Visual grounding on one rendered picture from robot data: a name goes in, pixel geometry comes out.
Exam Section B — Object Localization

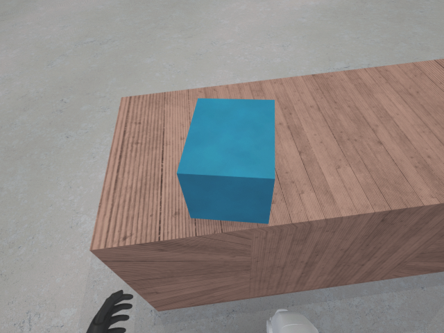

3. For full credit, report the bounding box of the right robot thigh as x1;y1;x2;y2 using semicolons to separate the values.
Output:
266;311;319;333

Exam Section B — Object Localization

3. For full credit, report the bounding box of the carton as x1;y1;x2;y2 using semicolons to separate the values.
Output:
177;99;275;224

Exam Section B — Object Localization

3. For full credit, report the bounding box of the pedestal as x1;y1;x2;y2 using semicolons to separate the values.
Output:
89;59;444;311

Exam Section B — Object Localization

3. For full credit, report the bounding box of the robot left hand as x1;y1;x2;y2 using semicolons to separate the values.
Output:
86;290;133;333

